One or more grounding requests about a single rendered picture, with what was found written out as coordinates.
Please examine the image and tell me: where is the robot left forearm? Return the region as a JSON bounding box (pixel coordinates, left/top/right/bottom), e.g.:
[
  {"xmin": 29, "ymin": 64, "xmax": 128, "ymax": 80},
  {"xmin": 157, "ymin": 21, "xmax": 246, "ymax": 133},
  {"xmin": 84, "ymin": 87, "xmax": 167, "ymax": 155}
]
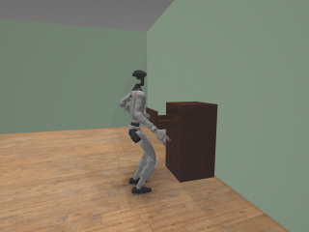
[{"xmin": 124, "ymin": 103, "xmax": 130, "ymax": 113}]

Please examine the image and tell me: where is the cabinet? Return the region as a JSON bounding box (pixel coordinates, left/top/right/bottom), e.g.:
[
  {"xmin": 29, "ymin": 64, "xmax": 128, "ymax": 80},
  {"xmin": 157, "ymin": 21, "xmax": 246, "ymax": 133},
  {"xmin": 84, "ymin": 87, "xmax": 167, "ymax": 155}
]
[{"xmin": 165, "ymin": 101, "xmax": 218, "ymax": 183}]

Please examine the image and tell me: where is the robot right forearm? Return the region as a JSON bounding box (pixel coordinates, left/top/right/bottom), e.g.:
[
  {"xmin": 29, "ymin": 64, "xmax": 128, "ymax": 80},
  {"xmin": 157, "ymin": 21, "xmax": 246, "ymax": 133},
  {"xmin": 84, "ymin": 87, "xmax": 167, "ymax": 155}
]
[{"xmin": 136, "ymin": 112, "xmax": 158, "ymax": 133}]

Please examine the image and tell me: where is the right robot hand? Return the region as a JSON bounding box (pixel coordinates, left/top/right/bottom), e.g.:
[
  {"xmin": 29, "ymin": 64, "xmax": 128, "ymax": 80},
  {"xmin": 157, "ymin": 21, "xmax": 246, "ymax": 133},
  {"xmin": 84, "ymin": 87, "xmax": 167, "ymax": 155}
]
[{"xmin": 155, "ymin": 130, "xmax": 171, "ymax": 147}]

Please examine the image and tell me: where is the robot right upper arm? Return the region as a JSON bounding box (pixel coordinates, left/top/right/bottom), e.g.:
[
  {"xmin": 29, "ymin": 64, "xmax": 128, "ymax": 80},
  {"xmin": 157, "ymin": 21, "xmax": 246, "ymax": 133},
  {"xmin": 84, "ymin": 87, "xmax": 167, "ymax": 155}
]
[{"xmin": 134, "ymin": 91, "xmax": 145, "ymax": 120}]

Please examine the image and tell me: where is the robot left upper arm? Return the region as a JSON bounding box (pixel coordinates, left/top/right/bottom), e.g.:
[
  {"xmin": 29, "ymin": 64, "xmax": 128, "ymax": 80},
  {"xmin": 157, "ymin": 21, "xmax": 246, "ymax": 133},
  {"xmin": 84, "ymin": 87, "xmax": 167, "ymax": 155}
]
[{"xmin": 119, "ymin": 92, "xmax": 131, "ymax": 108}]

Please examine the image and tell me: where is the robot right foot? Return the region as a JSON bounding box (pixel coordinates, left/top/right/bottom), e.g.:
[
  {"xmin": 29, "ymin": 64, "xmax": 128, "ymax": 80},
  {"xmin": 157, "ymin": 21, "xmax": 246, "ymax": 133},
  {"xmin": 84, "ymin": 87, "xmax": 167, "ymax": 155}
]
[{"xmin": 131, "ymin": 186, "xmax": 152, "ymax": 194}]

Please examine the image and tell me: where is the drawer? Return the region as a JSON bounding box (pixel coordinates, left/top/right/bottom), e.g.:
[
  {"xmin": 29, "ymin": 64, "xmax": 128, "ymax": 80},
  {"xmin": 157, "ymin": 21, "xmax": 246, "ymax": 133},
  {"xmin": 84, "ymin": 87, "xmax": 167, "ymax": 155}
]
[{"xmin": 146, "ymin": 107, "xmax": 181, "ymax": 130}]

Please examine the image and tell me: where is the humanoid robot torso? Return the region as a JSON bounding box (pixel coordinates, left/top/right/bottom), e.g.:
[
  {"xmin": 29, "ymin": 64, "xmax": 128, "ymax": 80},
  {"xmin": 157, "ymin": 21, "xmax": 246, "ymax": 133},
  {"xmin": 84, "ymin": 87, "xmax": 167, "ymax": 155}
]
[{"xmin": 127, "ymin": 88, "xmax": 146, "ymax": 136}]

